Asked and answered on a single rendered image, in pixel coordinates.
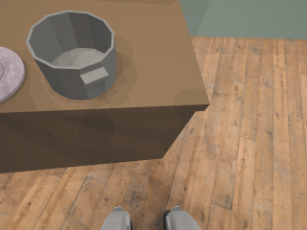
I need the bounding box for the robot right thigh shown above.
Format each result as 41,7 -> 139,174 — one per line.
166,210 -> 201,230

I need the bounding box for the lid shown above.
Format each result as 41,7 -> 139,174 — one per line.
0,46 -> 26,103

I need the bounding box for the left robot shin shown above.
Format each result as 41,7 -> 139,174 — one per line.
112,206 -> 125,212

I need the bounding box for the pot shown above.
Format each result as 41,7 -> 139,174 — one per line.
26,11 -> 117,100

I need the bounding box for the table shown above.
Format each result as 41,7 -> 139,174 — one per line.
0,0 -> 210,173

